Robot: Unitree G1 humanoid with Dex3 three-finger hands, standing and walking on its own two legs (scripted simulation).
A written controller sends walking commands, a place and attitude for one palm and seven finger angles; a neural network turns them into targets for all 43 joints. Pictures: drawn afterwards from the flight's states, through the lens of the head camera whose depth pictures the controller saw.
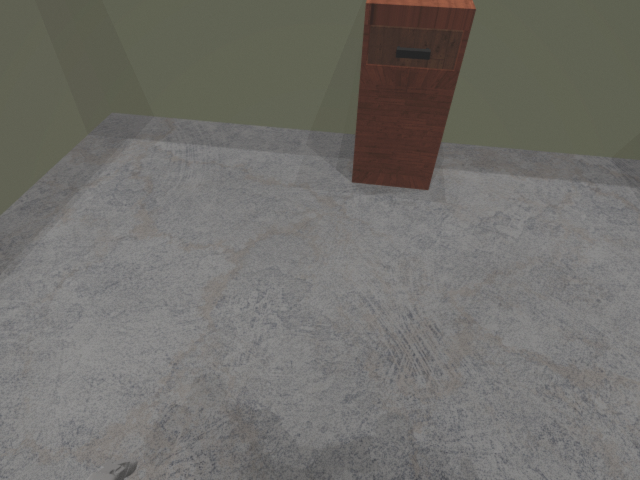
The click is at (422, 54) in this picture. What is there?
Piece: drawer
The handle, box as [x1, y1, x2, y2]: [396, 46, 430, 59]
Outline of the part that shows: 396,50 396,57 428,59 430,53 430,49 428,48 419,49 404,48 398,46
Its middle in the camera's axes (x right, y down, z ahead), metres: +0.35 -0.72 +1.47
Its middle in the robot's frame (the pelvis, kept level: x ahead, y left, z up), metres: +1.59 -0.29 -0.09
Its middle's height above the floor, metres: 0.68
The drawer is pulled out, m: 0.00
